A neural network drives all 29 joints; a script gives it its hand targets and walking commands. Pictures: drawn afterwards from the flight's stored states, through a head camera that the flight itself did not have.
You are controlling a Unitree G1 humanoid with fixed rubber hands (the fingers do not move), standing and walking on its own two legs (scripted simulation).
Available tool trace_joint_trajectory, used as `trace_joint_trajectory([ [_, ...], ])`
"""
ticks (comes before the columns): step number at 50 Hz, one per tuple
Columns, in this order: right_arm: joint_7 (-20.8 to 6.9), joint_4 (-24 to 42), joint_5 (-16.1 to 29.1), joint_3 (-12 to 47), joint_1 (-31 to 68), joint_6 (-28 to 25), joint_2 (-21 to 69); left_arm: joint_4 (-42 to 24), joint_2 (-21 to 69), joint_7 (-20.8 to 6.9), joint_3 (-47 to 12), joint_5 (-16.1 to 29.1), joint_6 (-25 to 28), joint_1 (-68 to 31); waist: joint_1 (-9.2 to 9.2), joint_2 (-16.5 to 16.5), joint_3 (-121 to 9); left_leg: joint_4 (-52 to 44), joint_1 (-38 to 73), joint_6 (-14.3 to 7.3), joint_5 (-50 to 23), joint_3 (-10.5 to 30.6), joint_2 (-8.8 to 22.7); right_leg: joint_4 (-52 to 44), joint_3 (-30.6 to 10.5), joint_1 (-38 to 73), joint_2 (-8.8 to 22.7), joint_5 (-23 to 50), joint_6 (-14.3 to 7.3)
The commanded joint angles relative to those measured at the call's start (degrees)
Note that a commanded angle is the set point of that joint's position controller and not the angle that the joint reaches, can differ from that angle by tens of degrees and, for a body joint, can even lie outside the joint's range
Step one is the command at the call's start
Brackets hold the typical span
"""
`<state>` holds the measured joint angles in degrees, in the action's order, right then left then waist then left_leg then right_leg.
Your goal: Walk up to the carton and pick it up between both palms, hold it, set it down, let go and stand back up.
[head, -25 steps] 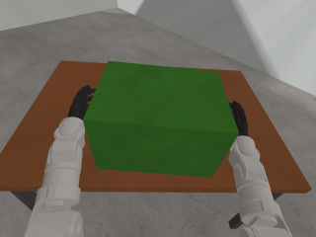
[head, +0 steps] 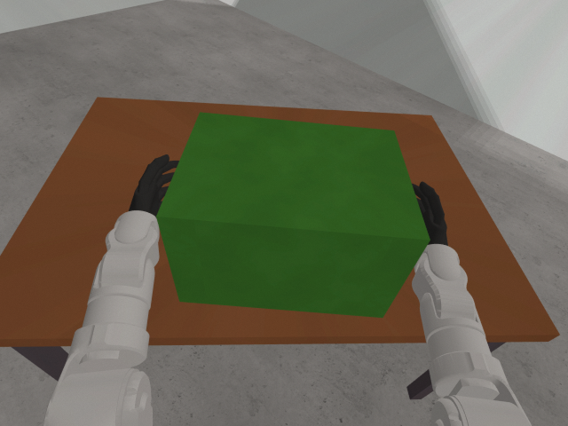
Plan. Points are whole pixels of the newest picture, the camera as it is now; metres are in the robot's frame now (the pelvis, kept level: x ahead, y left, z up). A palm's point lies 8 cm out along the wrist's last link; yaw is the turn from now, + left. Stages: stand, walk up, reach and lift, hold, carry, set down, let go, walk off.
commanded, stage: set down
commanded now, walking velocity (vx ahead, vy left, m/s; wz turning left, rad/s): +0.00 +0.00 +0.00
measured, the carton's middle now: (290, 213) +0.41 -0.02 +0.07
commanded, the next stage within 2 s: none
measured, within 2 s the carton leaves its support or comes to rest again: neither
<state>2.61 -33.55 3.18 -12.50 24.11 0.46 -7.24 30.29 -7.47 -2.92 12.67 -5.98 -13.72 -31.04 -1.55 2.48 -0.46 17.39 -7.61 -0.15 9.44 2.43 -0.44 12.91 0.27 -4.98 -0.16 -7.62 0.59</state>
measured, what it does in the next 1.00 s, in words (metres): stands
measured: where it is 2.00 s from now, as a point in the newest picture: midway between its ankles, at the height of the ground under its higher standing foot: outside the picture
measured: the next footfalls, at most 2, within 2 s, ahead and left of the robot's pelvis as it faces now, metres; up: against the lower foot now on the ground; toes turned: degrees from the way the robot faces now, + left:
none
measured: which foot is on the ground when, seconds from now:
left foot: down 0.00-1.00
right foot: down 0.00-1.00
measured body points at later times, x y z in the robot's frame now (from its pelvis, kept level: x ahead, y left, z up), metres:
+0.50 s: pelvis +0.00 +0.00 +0.00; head +0.02 +0.02 +0.45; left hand +0.42 +0.18 +0.07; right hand +0.37 -0.22 +0.07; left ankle +0.00 +0.11 -0.75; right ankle -0.01 -0.13 -0.75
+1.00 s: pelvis +0.00 +0.00 +0.00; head +0.06 +0.01 +0.44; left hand +0.44 +0.18 +0.04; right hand +0.38 -0.22 +0.04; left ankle +0.00 +0.11 -0.75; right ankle -0.01 -0.13 -0.75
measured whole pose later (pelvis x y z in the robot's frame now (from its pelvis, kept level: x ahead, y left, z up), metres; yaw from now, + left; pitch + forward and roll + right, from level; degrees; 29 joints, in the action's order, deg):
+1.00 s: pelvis +0.00 +0.00 +0.00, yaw -1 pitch +11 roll -1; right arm 3.4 -49.3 -4.7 -20.0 31.1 -11.5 -4.5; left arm 74.9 -13.9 -2.9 6.4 4.3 14.8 -48.3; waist -2.1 0.2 -5.0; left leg 20.2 -21.3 -0.6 9.5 0.6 -0.2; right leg 16.3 0.4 -19.1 0.2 -7.7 0.9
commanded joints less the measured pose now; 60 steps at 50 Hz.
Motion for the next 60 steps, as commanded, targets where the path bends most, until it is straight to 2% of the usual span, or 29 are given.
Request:
trace_joint_trajectory([
  [1,-6.7,18.3,-0.8,23.5,46.2,-6.8,27.5,-11.6,32.8,-6.3,-24.4,4.5,6.5,-37.4,-1.41,-3.8,-31.6,1.5,11.5,5.0,-23.3,-4.0,-1.6,1.9,4.6,8.6,-2.1,19.8,1.1],
  [4,-6.4,18.8,-1.5,24.2,46.9,-7.7,29.2,-9.6,33.0,-6.6,-23.7,4.8,8.2,-38.0,-1.0,-3.3,-33.9,1.9,9.1,4.6,-24.3,-4.2,-2.0,3.2,4.0,11.9,-1.8,25.7,1.8],
  [5,-6.4,16.7,-1.7,23.8,46.4,-7.3,29.3,-9.1,32.2,-6.7,-22.9,4.5,8.8,-39.0,-1.09,-3.1,-32.7,1.2,7.8,4.3,-23.0,-4.3,-2.0,3.5,3.9,12.7,-1.5,25.7,2.1],
  [7,-6.7,14.4,-2.8,22.3,47.4,-7.4,29.4,-6.4,32.3,-6.8,-21.6,4.1,9.5,-40.8,-0.84,-3.0,-32.0,0.0,6.2,4.2,-19.1,-4.6,-1.9,3.3,4.0,11.7,-1.4,21.5,2.0],
  [9,-6.9,14.3,-3.1,21.9,48.1,-8.2,29.7,-6.3,33.1,-6.7,-22.1,4.3,10.5,-42.4,-0.69,-3.6,-35.1,0.9,8.9,4.9,-22.6,-4.6,-1.4,3.3,4.4,10.4,-1.7,21.9,1.6],
  [14,-7.1,10.3,-6.2,18.5,49.7,-9.1,29.7,4.1,31.7,-7.6,-17.2,2.9,12.7,-42.7,-0.03,-1.3,-30.5,-1.1,4.0,3.2,-14.3,-5.6,-1.2,2.7,3.9,10.5,-0.8,17.7,1.8],
  [18,-7.5,9.1,-6.7,18.2,50.7,-10.9,30.3,7.6,31.4,-7.4,-16.1,2.1,15.2,-43.9,1.42,-2.5,-34.3,0.1,5.3,3.7,-19.0,-6.2,-0.9,3.0,4.0,10.8,-0.9,19.6,1.1],
  [20,-7.5,8.2,-7.7,17.4,50.4,-11.2,30.1,9.8,30.8,-7.5,-15.7,2.2,16.1,-43.4,0.84,-1.8,-32.9,0.3,4.6,3.4,-19.3,-6.3,-0.8,3.3,3.7,11.1,-0.8,21.2,1.2],
  [23,-7.7,4.5,-8.2,15.9,48.5,-11.6,30.0,8.7,31.0,-7.1,-16.6,2.9,18.2,-47.0,-0.1,-3.9,-34.3,1.1,7.2,5.0,-22.4,-5.8,0.0,3.2,4.2,8.5,-1.1,19.5,0.6],
  [24,-7.7,5.9,-8.2,16.2,49.2,-12.5,30.5,8.2,32.0,-6.9,-18.5,4.1,19.1,-48.0,-0.73,-4.3,-37.7,2.0,8.9,5.4,-24.3,-5.6,0.1,3.2,4.5,7.4,-1.2,20.7,0.6],
  [25,-7.7,5.2,-8.0,17.1,48.9,-12.6,31.6,8.4,31.8,-6.7,-18.4,4.4,20.2,-48.9,-0.32,-3.8,-39.0,2.5,9.1,5.1,-25.3,-5.6,0.0,3.4,4.1,7.3,-1.1,21.8,0.7],
  [26,-7.8,5.2,-7.4,17.6,49.4,-13.1,31.5,9.1,32.8,-6.4,-19.3,4.9,21.1,-48.8,-0.27,-5.3,-40.5,3.1,9.2,5.5,-27.1,-5.2,0.2,3.8,4.1,6.7,-1.2,22.3,0.3],
  [30,-7.3,4.7,-8.1,18.4,50.0,-13.9,32.6,14.1,31.4,-7.0,-17.7,5.1,23.8,-48.8,0.25,-2.7,-40.5,2.4,3.5,3.9,-23.7,-5.6,-0.3,5.1,3.0,10.4,-0.5,25.4,1.1],
  [32,-7.4,3.7,-8.5,18.1,49.9,-14.1,33.0,15.5,30.4,-7.1,-17.0,4.8,25.0,-49.5,0.67,-3.9,-40.2,2.4,1.3,3.8,-23.3,-5.7,-0.2,5.9,2.5,11.1,0.1,26.3,1.0],
  [35,-7.2,2.7,-9.1,17.2,50.1,-14.5,32.9,18.7,30.0,-7.3,-17.3,5.7,26.5,-50.6,-0.33,-3.8,-40.9,2.8,1.5,4.0,-23.0,-5.3,0.2,5.7,2.6,9.1,0.1,25.4,0.8],
  [37,-7.2,3.3,-8.7,19.0,50.3,-15.7,34.6,17.1,31.2,-6.9,-19.3,7.3,29.2,-53.1,-0.48,-4.6,-45.1,4.2,2.5,4.5,-27.3,-4.9,0.3,7.0,2.5,9.0,-0.2,29.3,0.9],
  [38,-7.1,2.3,-9.1,19.0,50.1,-15.5,34.6,20.8,30.4,-7.2,-17.9,6.6,29.7,-51.5,-0.41,-3.3,-42.9,4.0,0.9,3.7,-25.5,-4.9,0.1,6.8,2.0,9.8,0.2,29.2,1.0],
  [40,-7.0,0.7,-9.5,18.6,49.1,-15.4,34.8,22.2,29.1,-7.6,-17.0,6.6,31.1,-52.1,-0.51,-2.4,-42.9,2.8,-2.0,2.8,-22.4,-4.9,0.2,7.5,1.5,11.2,0.8,29.1,1.3],
  [41,-7.1,2.0,-9.1,19.3,50.1,-16.0,34.8,22.9,29.6,-7.6,-17.5,7.1,31.7,-51.8,0.09,-2.5,-44.2,3.3,-2.1,3.0,-24.0,-4.7,0.4,8.0,1.6,10.8,0.5,30.0,1.2],
  [42,-7.0,1.6,-9.2,19.0,50.4,-16.3,34.8,23.6,29.6,-7.5,-18.1,7.6,32.2,-52.4,-0.45,-2.6,-44.9,3.9,-1.5,3.2,-25.1,-4.4,0.5,8.0,1.6,10.1,0.4,30.2,1.0],
  [44,-7.1,0.5,-9.6,18.1,50.1,-16.3,34.7,25.9,29.1,-7.7,-17.0,7.2,32.8,-51.9,-0.13,-2.9,-42.9,4.2,-1.2,3.4,-25.3,-4.2,0.6,7.7,1.5,8.6,0.5,28.4,0.7],
  [45,-7.2,-0.5,-9.7,17.2,49.9,-16.4,34.2,25.4,29.3,-7.6,-17.4,7.3,33.3,-53.5,-0.46,-4.3,-42.9,4.1,-0.6,4.0,-25.1,-4.1,0.8,7.5,2.0,6.8,0.5,26.5,0.5],
  [47,-7.1,-2.6,-10.0,15.6,50.7,-16.4,33.8,28.0,29.3,-7.9,-17.2,7.4,33.5,-54.4,-1.48,-4.7,-41.4,4.5,0.5,4.3,-24.1,-3.8,1.1,6.8,2.2,4.2,0.4,24.2,0.2],
  [48,-7.2,-2.7,-10.1,15.5,51.4,-16.8,33.3,28.6,29.1,-8.0,-17.2,7.5,33.7,-55.0,-1.01,-4.8,-43.2,4.8,1.3,4.3,-24.0,-4.0,1.1,6.5,2.3,3.2,0.4,23.0,0.0],
  [51,-7.3,-3.0,-10.8,15.5,51.6,-17.8,34.0,31.4,28.2,-8.1,-15.5,7.2,35.3,-54.7,-0.73,-3.7,-44.7,5.4,-1.2,3.6,-24.2,-4.3,1.0,7.7,2.0,4.2,0.6,25.6,0.2],
  [54,-7.2,-4.5,-11.6,14.0,51.7,-18.7,34.4,31.6,28.4,-8.2,-16.5,7.8,36.8,-57.1,-1.97,-4.6,-47.1,5.9,-1.6,4.1,-24.8,-4.1,1.2,8.4,2.2,4.3,0.9,27.2,0.3],
  [55,-7.4,-5.7,-11.7,13.6,51.2,-19.0,34.5,30.1,28.9,-7.7,-17.7,8.2,37.6,-59.1,-2.41,-6.5,-48.9,6.6,0.5,5.3,-27.3,-3.7,1.7,8.6,2.7,1.9,0.6,26.9,-0.1],
  [57,-7.6,-6.5,-12.5,13.1,51.5,-19.9,34.7,31.9,29.8,-7.4,-18.5,8.6,38.6,-59.2,-2.92,-6.4,-50.5,8.4,3.5,5.8,-30.0,-3.1,2.1,8.1,3.1,-1.9,0.0,25.2,-0.4],
  [60,-7.7,-9.8,-13.0,12.1,51.9,-20.5,34.1,35.0,29.0,-7.6,-17.1,8.2,39.6,-59.1,-2.49,-7.1,-48.5,8.6,1.3,5.6,-28.2,-2.9,2.1,8.2,2.7,-3.1,0.4,23.2,-0.7],
])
